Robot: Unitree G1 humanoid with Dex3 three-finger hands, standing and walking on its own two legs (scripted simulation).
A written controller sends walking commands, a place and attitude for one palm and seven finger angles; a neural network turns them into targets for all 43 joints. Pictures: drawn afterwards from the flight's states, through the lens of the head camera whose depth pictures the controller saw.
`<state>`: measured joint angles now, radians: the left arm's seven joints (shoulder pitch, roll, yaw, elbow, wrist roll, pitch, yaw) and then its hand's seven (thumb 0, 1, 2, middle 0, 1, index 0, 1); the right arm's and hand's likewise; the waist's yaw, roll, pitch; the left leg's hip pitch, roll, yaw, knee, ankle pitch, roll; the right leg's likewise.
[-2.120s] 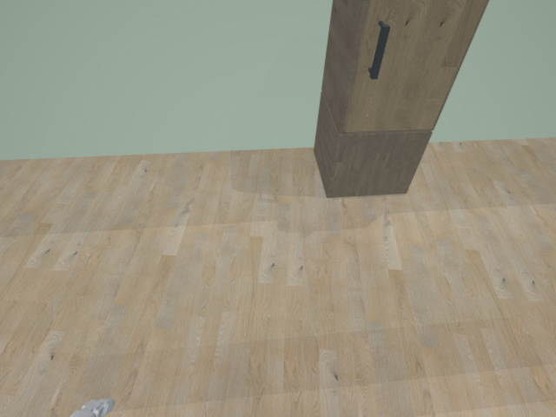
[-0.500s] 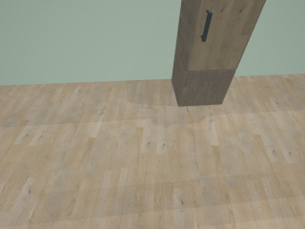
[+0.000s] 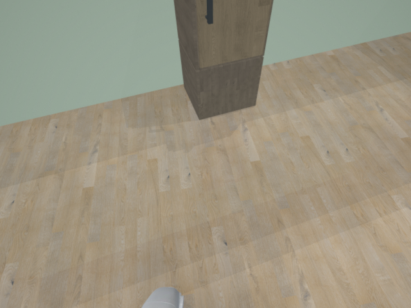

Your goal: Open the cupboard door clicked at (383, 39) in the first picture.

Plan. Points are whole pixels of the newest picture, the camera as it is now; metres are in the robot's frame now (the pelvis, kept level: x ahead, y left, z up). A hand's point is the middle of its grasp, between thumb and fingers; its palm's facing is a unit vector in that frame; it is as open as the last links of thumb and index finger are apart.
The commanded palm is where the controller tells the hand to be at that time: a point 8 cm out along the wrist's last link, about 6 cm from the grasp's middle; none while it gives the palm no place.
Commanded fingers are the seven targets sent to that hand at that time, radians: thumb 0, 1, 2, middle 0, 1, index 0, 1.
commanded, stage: walk to a spot facing it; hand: left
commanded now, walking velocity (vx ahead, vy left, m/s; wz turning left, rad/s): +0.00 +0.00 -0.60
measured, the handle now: (208, 1) +1.31 +0.11 +0.01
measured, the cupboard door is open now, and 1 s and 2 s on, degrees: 0 0 0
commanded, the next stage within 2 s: none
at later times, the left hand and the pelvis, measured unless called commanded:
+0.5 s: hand (102, 303) +0.14 +0.25 -0.16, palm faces -0.22 -0.96 -0.19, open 7.4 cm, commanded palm none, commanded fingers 0.00 0.90 0.90 -0.20 -0.30 -0.20 -0.30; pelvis +0.02 +0.05 +0.01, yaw -17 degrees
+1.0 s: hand (219, 218) +0.36 +0.00 -0.17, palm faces -0.58 -0.79 -0.17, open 7.3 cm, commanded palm none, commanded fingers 0.00 0.90 0.90 -0.20 -0.30 -0.20 -0.30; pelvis +0.16 -0.08 -0.01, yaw -34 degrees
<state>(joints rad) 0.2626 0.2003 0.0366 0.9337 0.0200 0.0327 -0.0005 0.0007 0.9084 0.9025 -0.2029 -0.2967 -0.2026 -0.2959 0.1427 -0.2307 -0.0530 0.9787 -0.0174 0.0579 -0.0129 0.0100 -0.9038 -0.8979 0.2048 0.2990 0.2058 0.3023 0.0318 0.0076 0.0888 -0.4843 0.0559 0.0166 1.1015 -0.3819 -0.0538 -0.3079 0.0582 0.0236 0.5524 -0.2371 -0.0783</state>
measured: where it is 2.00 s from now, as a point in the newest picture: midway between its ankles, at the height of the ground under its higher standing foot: (279, 243)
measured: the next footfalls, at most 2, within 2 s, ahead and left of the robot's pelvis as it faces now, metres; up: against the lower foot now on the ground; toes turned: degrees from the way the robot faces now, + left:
left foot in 0.32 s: +0.03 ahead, +0.15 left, +0.00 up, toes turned -10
right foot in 0.84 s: +0.21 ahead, -0.18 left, +0.00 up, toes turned -39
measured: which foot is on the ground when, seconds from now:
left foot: up 0.00-0.30, down 0.32-0.86, up 0.88-1.00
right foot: down 0.00-0.32, up 0.34-0.82, down 0.84-1.00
